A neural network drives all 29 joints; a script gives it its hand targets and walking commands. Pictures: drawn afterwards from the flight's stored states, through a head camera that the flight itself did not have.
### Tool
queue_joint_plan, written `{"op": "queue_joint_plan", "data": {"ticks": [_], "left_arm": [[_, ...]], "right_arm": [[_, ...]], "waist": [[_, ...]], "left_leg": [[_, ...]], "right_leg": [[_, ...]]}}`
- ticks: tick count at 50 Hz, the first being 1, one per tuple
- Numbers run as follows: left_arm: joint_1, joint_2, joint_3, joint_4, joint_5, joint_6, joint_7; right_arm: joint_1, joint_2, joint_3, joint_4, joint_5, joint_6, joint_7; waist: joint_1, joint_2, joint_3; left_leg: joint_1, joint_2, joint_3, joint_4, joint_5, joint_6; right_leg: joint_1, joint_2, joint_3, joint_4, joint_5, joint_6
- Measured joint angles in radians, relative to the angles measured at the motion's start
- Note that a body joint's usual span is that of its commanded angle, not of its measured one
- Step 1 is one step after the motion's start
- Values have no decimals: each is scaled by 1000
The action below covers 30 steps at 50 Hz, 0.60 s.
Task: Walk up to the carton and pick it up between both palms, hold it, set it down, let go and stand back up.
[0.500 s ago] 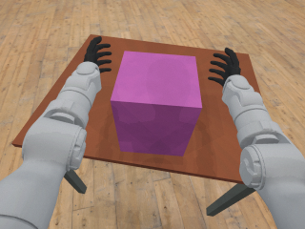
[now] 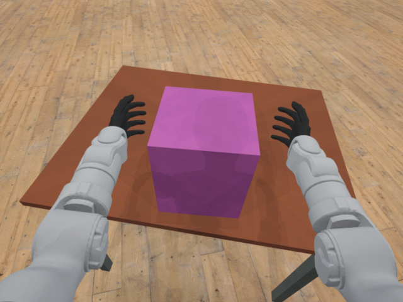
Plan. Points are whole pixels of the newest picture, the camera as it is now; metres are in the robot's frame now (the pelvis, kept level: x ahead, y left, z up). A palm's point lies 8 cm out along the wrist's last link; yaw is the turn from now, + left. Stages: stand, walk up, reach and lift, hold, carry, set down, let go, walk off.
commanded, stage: set down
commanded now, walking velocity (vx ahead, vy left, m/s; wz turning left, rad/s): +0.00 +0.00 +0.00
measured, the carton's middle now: (203, 154) +0.46 -0.02 +0.02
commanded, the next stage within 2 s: none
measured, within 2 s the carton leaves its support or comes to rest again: neither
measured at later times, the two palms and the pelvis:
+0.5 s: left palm (110, 164) +0.38 +0.18 +0.08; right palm (296, 171) +0.35 -0.20 +0.09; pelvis +0.00 +0.01 +0.00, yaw -1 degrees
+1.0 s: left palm (100, 211) +0.31 +0.20 +0.02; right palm (296, 212) +0.29 -0.20 +0.03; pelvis +0.01 +0.02 +0.00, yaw -2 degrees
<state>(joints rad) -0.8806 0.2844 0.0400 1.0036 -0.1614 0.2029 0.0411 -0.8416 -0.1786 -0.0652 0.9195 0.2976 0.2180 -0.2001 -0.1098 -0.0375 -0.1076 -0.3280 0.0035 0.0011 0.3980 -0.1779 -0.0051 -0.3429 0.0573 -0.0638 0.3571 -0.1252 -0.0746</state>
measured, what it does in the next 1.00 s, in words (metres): stands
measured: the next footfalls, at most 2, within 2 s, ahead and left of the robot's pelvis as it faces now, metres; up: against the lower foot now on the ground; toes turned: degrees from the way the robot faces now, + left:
none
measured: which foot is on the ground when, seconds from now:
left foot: down 0.00-1.00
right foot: down 0.00-1.00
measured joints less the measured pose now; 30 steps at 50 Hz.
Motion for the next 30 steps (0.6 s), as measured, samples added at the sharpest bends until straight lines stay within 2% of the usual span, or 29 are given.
{"op": "queue_joint_plan", "data": {"ticks": [7, 12, 22, 30], "left_arm": [[108, -21, -3, -125, -25, -15, 29], [155, -31, 6, -193, -19, -11, 22], [282, -58, 16, -307, 19, 12, -3], [431, -80, -21, -386, 10, -44, 8]], "right_arm": [[130, 26, -32, -136, -51, -17, 10], [182, 32, -28, -207, -65, -21, 11], [287, 27, -12, -270, -62, -36, 25], [426, 31, -15, -332, -77, -85, 63]], "waist": [[22, 9, 15], [30, 14, 15], [44, 3, 58], [64, 7, 85]], "left_leg": [[-25, -2, 7, 23, -6, 5], [-25, -4, 12, 21, -3, 8], [82, -7, 22, 5, -14, 17], [115, -8, 30, 9, -27, 22]], "right_leg": [[-29, -2, 8, 27, -4, 3], [-30, -3, 15, 24, 0, 7], [73, -4, 31, 12, -9, 15], [105, -4, 40, 13, -17, 21]]}}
